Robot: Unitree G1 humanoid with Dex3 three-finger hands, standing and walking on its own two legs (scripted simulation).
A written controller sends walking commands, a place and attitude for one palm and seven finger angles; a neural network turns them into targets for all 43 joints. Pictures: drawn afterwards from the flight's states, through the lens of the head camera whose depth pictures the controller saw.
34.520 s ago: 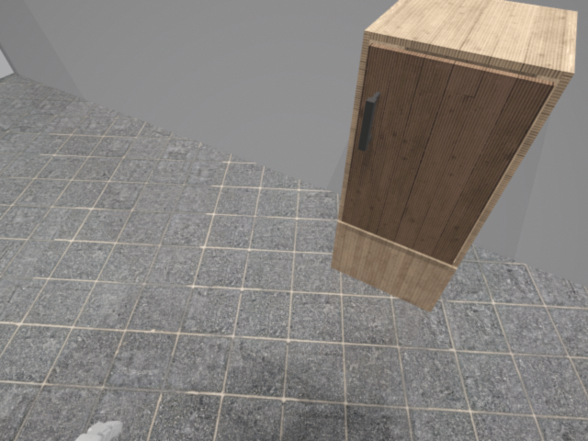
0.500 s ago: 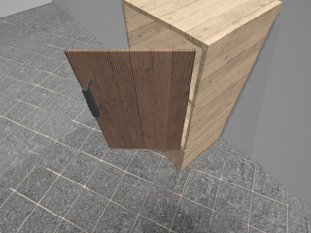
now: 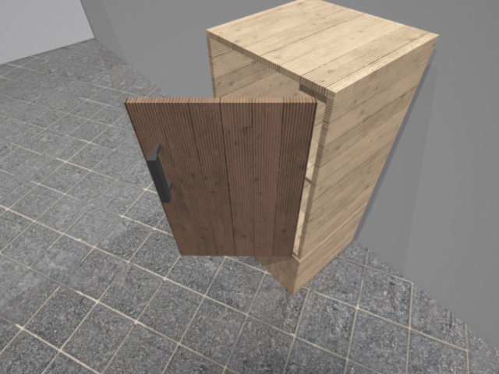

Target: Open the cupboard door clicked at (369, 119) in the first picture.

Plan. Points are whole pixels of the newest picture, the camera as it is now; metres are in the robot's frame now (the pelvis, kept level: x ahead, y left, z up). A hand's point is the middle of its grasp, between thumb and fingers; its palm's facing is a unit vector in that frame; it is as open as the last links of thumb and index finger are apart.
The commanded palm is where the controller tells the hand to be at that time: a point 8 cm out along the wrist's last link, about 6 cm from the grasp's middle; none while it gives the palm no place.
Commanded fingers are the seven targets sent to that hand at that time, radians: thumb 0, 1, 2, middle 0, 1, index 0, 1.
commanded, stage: come to a stop and stand still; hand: left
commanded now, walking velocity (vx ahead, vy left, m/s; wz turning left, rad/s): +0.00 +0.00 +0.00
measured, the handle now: (161, 173) +0.53 +0.24 -0.01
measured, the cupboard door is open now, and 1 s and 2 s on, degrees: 48 48 48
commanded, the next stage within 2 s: look again from close up in 0.24 s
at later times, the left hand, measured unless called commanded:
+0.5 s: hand out of the picture +0.03 +0.18 -0.16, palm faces -0.01 -0.97 -0.23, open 7.4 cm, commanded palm none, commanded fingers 0.00 0.90 0.90 -0.20 -0.30 -0.20 -0.30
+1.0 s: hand out of the picture +0.12 +0.17 -0.12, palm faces +0.18 -0.96 -0.22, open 7.4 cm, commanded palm +0.13 +0.22 -0.06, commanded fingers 0.00 0.78 0.85 -0.21 -0.38 -0.21 -0.38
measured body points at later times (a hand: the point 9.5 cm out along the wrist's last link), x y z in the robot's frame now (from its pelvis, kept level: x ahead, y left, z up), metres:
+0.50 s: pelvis +0.01 +0.00 +0.01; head +0.03 -0.02 +0.46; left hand +0.03 +0.23 -0.14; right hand +0.00 -0.22 -0.16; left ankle -0.01 +0.11 -0.73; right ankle +0.02 -0.11 -0.73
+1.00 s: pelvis +0.03 -0.02 +0.01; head +0.05 -0.03 +0.46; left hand +0.11 +0.22 -0.10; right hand +0.07 -0.25 -0.15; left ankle -0.01 +0.11 -0.73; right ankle +0.02 -0.11 -0.73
